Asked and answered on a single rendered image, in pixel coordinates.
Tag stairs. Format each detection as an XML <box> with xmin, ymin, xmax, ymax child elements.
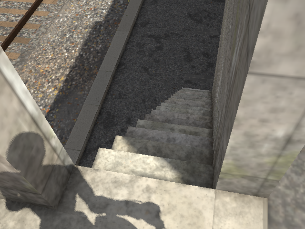
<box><xmin>92</xmin><ymin>87</ymin><xmax>214</xmax><ymax>189</ymax></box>

